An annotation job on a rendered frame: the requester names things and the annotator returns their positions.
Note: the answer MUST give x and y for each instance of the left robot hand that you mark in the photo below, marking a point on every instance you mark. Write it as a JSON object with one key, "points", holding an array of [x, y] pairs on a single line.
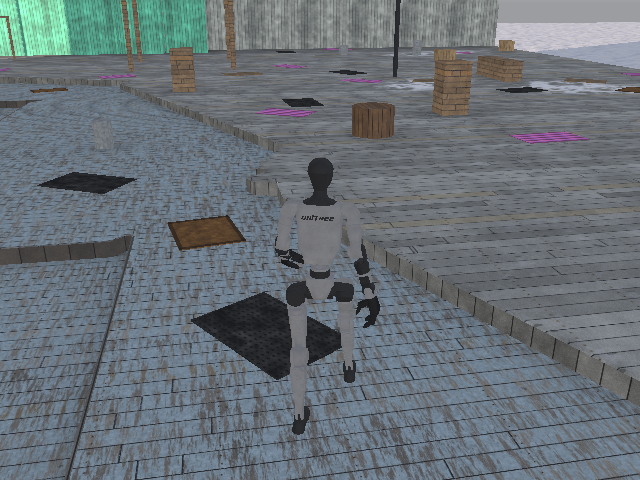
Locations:
{"points": [[295, 257]]}

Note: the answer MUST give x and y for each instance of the robot left forearm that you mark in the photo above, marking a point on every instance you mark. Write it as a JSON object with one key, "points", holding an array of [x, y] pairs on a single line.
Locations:
{"points": [[284, 255]]}

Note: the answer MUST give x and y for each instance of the right robot upper arm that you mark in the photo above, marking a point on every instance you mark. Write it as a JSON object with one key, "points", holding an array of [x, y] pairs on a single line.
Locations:
{"points": [[352, 214]]}

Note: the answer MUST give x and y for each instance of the robot right forearm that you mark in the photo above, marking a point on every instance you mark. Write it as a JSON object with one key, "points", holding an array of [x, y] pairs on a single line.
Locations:
{"points": [[364, 275]]}

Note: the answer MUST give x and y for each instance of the right robot hand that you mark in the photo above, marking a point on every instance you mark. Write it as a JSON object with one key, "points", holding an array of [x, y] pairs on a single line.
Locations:
{"points": [[374, 308]]}

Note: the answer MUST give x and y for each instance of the left robot upper arm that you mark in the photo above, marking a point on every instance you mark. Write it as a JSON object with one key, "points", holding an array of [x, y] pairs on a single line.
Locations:
{"points": [[287, 212]]}

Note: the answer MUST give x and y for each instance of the left robot shin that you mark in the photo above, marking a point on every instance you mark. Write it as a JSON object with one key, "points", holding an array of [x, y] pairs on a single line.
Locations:
{"points": [[298, 378]]}

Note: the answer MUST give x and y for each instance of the right robot foot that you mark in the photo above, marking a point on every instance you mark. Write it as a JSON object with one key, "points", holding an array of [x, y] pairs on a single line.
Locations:
{"points": [[349, 375]]}

